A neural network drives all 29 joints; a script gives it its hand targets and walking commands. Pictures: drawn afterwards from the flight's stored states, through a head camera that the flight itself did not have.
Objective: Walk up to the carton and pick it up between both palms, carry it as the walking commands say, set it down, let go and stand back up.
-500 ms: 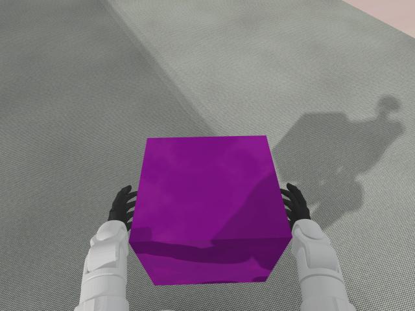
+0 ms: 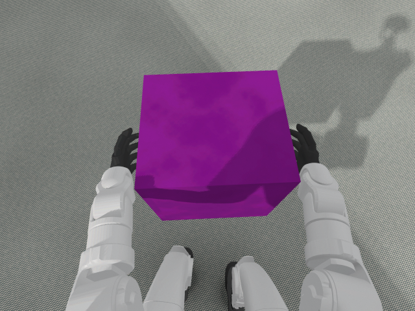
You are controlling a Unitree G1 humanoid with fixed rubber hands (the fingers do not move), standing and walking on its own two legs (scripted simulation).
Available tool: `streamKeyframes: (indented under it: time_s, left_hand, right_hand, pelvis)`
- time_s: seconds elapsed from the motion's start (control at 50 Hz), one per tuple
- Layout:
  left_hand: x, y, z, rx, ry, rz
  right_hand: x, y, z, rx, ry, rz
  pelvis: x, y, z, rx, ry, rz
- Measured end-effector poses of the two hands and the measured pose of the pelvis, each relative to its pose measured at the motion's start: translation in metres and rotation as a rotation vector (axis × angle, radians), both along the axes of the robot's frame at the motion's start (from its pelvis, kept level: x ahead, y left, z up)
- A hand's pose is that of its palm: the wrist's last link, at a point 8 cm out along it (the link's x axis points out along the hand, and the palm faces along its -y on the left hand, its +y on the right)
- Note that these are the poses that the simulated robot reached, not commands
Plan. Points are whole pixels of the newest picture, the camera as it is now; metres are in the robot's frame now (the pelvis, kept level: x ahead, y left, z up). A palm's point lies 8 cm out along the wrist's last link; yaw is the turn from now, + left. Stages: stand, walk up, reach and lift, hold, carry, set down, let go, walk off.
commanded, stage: set down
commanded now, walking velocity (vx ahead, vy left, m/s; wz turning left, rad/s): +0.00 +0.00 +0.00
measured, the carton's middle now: (212, 154) +0.43 +0.02 -0.13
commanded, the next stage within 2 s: none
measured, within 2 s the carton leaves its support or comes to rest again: neither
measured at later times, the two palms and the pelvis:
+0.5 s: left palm (136, 167) +0.39 +0.20 -0.15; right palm (292, 163) +0.42 -0.16 -0.14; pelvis -0.03 -0.01 -0.08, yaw -1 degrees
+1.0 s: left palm (143, 165) +0.42 +0.21 -0.24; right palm (277, 164) +0.44 -0.15 -0.23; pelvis -0.04 -0.01 -0.14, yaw -2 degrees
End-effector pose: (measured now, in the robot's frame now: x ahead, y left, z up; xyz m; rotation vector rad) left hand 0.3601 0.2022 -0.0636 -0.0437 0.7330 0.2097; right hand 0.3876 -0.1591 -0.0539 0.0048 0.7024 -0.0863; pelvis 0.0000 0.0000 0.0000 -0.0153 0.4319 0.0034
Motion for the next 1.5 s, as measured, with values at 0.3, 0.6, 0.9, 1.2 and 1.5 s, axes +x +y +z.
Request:
streamKeyframes:
  time_s: [0.3,0.6,0.9,1.2,1.5]
  left_hand:
    - [0.017,-0.007,-0.053,0.005,-0.003,-0.001]
    - [0.033,-0.002,-0.099,0.015,-0.006,-0.003]
    - [0.050,0.004,-0.156,0.022,-0.005,-0.018]
    - [0.072,0.005,-0.217,0.030,-0.020,-0.036]
    - [0.074,0.006,-0.297,0.022,-0.022,-0.028]
  right_hand:
    - [0.019,-0.007,-0.052,0.015,-0.004,-0.007]
    - [0.034,-0.001,-0.103,0.036,-0.009,-0.016]
    - [0.049,0.004,-0.159,0.025,-0.010,-0.014]
    - [0.068,0.005,-0.217,0.014,-0.027,-0.022]
    - [0.073,0.006,-0.292,0.000,-0.029,-0.012]
  pelvis:
    - [-0.023,0.000,-0.049,0.013,0.104,-0.031]
    - [-0.033,-0.013,-0.090,0.021,0.196,-0.030]
    - [-0.037,-0.012,-0.129,0.009,0.275,-0.024]
    - [-0.054,-0.001,-0.171,-0.001,0.232,-0.032]
    - [-0.084,0.000,-0.213,-0.004,0.071,-0.039]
